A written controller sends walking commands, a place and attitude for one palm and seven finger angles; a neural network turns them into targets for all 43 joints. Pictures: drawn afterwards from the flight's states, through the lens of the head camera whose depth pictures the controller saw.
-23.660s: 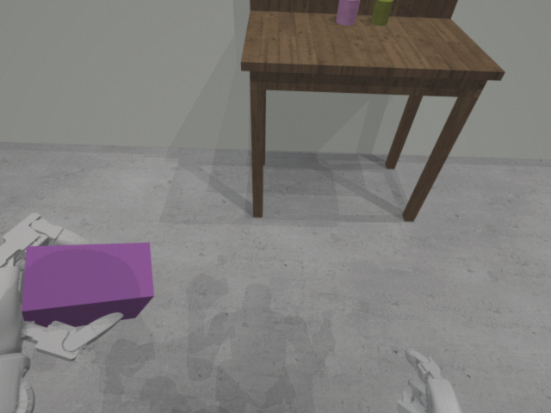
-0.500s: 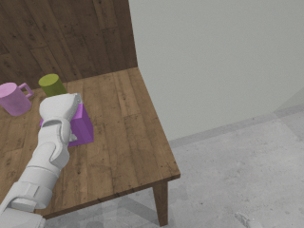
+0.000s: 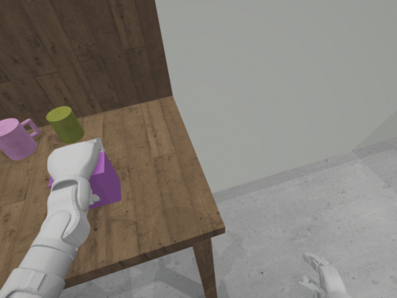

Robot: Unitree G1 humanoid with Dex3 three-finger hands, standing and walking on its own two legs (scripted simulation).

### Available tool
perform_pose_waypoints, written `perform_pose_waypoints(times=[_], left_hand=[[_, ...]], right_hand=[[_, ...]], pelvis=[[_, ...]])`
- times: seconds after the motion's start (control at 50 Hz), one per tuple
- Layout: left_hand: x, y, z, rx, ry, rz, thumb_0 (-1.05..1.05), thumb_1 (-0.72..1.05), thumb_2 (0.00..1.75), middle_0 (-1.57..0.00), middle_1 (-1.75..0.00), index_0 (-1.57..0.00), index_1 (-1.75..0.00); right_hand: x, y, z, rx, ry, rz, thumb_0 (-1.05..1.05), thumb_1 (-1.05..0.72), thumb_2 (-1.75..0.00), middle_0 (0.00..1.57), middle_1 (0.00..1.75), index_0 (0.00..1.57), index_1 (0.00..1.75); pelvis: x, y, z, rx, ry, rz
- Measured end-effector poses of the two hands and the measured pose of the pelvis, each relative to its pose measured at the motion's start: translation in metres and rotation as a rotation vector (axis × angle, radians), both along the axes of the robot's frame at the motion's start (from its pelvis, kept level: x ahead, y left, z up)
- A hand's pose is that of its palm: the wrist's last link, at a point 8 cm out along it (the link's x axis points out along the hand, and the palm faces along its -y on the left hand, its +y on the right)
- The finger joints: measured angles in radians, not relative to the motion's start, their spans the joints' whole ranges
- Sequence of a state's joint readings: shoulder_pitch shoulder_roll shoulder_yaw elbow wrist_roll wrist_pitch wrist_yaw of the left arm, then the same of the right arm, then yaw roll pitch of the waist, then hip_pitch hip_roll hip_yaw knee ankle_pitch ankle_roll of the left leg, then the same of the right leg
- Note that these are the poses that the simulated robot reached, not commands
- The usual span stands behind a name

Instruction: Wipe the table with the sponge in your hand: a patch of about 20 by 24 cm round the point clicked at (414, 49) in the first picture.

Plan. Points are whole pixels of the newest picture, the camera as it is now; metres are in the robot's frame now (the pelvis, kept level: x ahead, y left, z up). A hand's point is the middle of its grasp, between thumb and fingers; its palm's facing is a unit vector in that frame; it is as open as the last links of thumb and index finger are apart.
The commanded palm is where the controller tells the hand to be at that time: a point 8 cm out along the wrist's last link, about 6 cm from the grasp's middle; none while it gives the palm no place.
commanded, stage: wipe back along the middle lane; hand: left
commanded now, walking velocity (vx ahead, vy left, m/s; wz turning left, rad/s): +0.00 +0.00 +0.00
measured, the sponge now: (92, 187) +0.33 +0.27 +0.05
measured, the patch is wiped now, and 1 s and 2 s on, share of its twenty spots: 0.70 0.70 0.80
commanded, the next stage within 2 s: slide across to the third lane in 1.02 s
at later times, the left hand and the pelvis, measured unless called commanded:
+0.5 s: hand (86, 192) +0.29 +0.25 +0.09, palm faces +0.10 -0.10 -0.99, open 10.3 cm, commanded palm +0.23 +0.25 +0.12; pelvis +0.01 +0.02 +0.00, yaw -1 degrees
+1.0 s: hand (83, 213) +0.24 +0.23 +0.09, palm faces +0.13 -0.16 -0.98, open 10.3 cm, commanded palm +0.18 +0.23 +0.12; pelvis +0.00 +0.02 +0.00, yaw -2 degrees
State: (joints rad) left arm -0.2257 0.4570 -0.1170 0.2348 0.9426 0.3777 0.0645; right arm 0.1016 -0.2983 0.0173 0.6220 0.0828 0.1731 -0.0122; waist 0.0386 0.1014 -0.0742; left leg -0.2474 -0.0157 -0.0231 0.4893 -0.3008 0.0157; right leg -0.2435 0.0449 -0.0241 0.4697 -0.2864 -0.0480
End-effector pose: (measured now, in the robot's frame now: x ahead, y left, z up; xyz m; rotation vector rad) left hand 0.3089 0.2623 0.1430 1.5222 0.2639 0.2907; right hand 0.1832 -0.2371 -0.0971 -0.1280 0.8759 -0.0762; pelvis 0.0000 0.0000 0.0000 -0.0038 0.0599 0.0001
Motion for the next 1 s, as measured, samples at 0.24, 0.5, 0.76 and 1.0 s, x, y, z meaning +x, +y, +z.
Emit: perform_pose_waypoints(times=[0.24, 0.5, 0.76, 1.0], left_hand=[[-0.019, -0.006, 0.0, -0.019, -0.037, -0.025, 0.01, -0.47, 1.04, -0.65, -1.4, -0.66, -1.39], [-0.046, -0.011, 0.0, -0.067, -0.082, -0.038, 0.01, -0.48, 1.04, -0.62, -1.41, -0.67, -1.37], [-0.07, -0.017, 0.002, -0.109, -0.104, -0.042, 0.01, -0.48, 1.04, -0.62, -1.41, -0.67, -1.37], [-0.094, -0.025, 0.003, -0.136, -0.115, -0.043, 0.01, -0.48, 1.04, -0.63, -1.41, -0.67, -1.36]], right_hand=[[0.014, 0.017, 0.0, 0.036, -0.026, 0.022, 0.01, -0.91, -0.9, 0.2, 0.29, 0.2, 0.3], [0.03, 0.04, 0.006, 0.065, -0.065, 0.052, 0.01, -0.91, -0.9, 0.2, 0.29, 0.2, 0.3], [0.039, 0.052, 0.015, 0.085, -0.105, 0.086, 0.01, -0.91, -0.9, 0.2, 0.29, 0.2, 0.3], [0.034, 0.049, 0.015, 0.089, -0.095, 0.097, 0.01, -0.91, -0.9, 0.2, 0.29, 0.2, 0.3]], pelvis=[[0.009, 0.009, -0.001, -0.002, -0.006, -0.009], [0.011, 0.02, -0.002, -0.004, -0.02, -0.021], [0.007, 0.024, -0.002, -0.005, -0.036, -0.026], [0.002, 0.018, -0.002, -0.002, -0.051, -0.032]])
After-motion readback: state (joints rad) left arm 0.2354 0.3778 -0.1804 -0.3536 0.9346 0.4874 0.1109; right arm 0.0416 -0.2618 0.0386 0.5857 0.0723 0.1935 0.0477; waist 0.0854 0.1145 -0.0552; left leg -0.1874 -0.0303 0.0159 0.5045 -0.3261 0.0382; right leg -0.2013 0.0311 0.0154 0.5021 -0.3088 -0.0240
